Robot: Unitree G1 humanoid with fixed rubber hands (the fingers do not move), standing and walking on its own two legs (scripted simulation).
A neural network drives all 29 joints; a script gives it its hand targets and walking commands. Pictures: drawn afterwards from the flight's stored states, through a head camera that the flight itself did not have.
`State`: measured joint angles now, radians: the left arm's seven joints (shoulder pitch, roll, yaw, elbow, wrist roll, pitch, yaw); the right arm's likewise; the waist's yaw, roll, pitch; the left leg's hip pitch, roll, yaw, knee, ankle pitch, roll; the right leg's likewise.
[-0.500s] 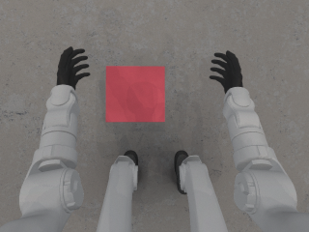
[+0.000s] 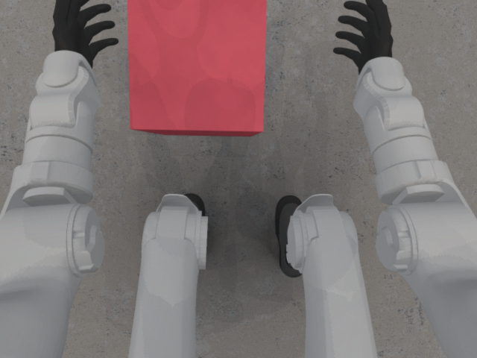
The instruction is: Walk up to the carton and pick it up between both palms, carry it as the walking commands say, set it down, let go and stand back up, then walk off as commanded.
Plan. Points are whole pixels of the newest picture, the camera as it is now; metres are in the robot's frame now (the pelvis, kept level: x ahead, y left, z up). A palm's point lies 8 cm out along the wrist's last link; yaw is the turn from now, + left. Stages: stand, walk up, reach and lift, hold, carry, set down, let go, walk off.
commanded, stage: reach and lift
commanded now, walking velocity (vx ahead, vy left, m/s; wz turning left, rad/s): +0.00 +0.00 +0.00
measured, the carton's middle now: (203, 82) +0.52 +0.08 -0.32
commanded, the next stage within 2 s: none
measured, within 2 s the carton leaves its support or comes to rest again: neither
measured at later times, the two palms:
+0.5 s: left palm (124, 85) +0.50 +0.22 -0.28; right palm (349, 83) +0.51 -0.19 -0.26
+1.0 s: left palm (124, 71) +0.52 +0.21 -0.27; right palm (336, 70) +0.53 -0.17 -0.26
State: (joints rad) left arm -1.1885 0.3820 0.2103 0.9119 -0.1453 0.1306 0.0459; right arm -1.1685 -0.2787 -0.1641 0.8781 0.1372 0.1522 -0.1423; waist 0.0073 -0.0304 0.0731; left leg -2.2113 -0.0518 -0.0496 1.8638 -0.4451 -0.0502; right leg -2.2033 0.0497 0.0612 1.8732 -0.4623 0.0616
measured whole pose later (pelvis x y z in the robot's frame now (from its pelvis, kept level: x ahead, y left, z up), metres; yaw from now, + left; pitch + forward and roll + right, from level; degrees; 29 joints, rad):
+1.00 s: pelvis +0.01 +0.00 -0.07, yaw -1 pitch +39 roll -1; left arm -1.32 0.42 0.04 1.16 -0.29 -0.04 0.08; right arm -1.34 -0.33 0.01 1.12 0.28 -0.02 -0.15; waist 0.01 -0.03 0.31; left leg -2.31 -0.01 -0.04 2.17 -0.55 -0.03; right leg -2.30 0.05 0.05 2.17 -0.56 0.07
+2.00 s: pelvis +0.01 +0.00 -0.09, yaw -1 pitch +38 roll +0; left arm -1.33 0.29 0.07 1.17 -0.17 0.07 0.14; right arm -1.34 -0.18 -0.21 1.13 0.09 0.07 -0.16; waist 0.01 -0.06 0.23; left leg -2.32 -0.02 -0.04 2.20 -0.55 -0.04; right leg -2.31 0.09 0.07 2.21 -0.56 0.09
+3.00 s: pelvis -0.02 +0.00 -0.03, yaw +1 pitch +23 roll -2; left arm -1.31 0.19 0.22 0.65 0.00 0.38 0.14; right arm -1.20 -0.10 -0.42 0.55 0.06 0.31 -0.14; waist 0.04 -0.04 0.52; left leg -1.95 -0.11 -0.10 2.07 -0.51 -0.08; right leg -1.92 0.14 0.08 2.06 -0.55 0.12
